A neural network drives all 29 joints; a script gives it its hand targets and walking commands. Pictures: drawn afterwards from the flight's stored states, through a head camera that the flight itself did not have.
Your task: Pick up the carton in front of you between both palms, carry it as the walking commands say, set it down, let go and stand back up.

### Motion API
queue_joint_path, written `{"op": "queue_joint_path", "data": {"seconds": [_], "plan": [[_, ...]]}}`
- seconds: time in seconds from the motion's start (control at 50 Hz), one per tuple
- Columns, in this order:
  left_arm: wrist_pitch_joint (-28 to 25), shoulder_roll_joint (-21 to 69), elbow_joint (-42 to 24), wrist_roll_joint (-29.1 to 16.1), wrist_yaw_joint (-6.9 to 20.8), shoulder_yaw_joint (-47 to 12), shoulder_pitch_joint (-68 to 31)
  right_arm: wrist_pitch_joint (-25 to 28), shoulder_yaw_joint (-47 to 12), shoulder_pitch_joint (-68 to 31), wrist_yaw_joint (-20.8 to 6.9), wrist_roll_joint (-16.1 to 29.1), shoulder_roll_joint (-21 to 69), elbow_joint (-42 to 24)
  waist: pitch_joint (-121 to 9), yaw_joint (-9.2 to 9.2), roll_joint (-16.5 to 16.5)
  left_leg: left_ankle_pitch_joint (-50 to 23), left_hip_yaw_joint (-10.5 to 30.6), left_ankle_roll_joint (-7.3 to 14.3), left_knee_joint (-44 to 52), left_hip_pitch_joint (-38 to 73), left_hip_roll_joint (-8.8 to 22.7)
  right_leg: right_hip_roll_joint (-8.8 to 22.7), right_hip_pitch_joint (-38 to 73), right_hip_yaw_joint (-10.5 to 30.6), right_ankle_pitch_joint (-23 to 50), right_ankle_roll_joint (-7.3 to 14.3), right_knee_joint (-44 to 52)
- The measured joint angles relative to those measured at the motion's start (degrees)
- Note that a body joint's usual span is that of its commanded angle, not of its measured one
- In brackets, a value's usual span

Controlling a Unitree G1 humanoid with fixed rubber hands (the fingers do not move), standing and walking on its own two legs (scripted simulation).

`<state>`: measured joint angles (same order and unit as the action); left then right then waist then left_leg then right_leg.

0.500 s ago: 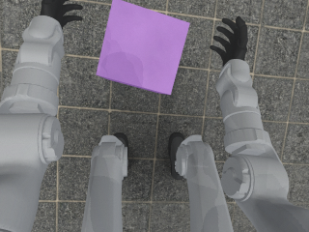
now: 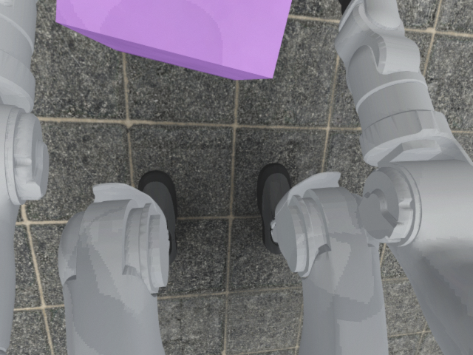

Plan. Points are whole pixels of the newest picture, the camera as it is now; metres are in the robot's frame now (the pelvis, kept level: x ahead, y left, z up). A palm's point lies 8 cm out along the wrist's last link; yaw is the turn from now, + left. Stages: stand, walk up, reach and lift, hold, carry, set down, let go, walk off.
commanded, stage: reach and lift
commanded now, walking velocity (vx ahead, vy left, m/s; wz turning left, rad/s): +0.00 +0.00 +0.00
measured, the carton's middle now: out of the picture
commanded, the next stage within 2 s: none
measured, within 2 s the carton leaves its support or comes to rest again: leaves its support in 0.80 s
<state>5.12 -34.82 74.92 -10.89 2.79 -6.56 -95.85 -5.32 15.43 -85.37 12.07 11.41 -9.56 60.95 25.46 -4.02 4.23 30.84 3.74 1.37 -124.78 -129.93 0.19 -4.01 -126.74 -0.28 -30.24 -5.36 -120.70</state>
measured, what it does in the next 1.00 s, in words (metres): stands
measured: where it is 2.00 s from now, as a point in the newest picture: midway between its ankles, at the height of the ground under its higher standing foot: (221, 228)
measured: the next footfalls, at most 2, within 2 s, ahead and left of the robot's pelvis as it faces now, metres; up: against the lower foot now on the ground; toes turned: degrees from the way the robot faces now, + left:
none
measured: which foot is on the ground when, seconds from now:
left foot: down 0.00-1.00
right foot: down 0.00-1.00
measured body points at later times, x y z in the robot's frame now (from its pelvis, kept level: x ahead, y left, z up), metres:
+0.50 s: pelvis +0.00 +0.00 +0.00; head +0.38 +0.06 +0.23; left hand +0.58 +0.21 -0.19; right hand +0.56 -0.10 -0.18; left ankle +0.11 +0.12 -0.35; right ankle +0.14 -0.13 -0.35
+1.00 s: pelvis +0.01 -0.01 +0.00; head +0.34 +0.08 +0.30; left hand +0.56 +0.20 -0.13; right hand +0.55 -0.10 -0.11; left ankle +0.11 +0.12 -0.35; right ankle +0.14 -0.14 -0.34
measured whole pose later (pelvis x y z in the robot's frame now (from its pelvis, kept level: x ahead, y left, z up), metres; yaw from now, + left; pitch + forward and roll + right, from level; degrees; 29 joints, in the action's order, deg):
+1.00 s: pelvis +0.01 -0.01 +0.00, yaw +3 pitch +40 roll -5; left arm 18.1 -18.4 53.8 -0.8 -0.8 1.5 -78.5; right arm -13.0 27.6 -67.8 11.9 3.1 0.4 39.7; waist 7.9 -1.8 5.4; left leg 31.8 3.0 0.2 -123.7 -131.6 -1.5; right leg -6.1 -128.7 2.7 -32.9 -6.9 -121.4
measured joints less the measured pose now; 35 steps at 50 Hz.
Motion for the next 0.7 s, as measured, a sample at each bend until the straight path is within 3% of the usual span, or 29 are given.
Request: {"op": "queue_joint_path", "data": {"seconds": [0.16, 0.46, 0.56, 0.7], "plan": [[-0.83, 2.62, -2.98, -0.74, -1.82, -0.15, 2.29, 1.79, -2.11, 1.69, -0.32, 1.77, -1.35, 0.58, -1.27, 1.01, -0.24, 2.1, -0.59, 0.19, -2.4, -0.43, 0.25, -0.22, -0.72, 0.57, -2.03, -0.27, -2.65], [-0.48, 4.76, -0.46, 0.82, -0.58, 0.31, 1.71, 1.76, -1.14, 1.46, -0.63, -0.37, 1.63, 1.15, -3.41, 1.16, -0.43, 0.9, 0.22, -0.84, -0.68, -0.62, -0.32, 0.31, -1.0, -0.22, -1.07, 0.78, -1.28], [1.12, 6.31, 1.37, 3.4, -1.0, 0.87, -0.52, 0.56, 5.44, -0.93, 0.87, -5.92, 4.28, 1.6, -2.62, 1.72, -0.58, 0.57, 0.23, -0.78, -0.63, -0.23, -0.5, 0.45, -0.44, -0.23, -0.92, 0.8, -1.22], [5.5, 8.6, -1.96, 8.54, -0.41, 5.18, 1.46, -4.59, 13.16, 0.21, -1.69, -13.18, 5.37, -2.25, -5.09, 2.43, -0.68, 1.69, -0.48, 0.26, -2.59, -1.83, 0.13, -0.25, -2.05, 0.47, -1.69, 0.04, -2.83]]}}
